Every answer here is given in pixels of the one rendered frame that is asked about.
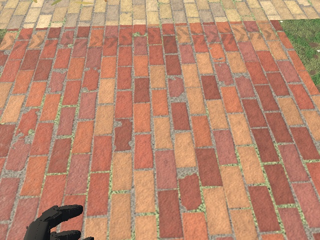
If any robot left hand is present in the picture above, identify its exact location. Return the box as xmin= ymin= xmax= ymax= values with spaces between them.
xmin=23 ymin=204 xmax=94 ymax=240

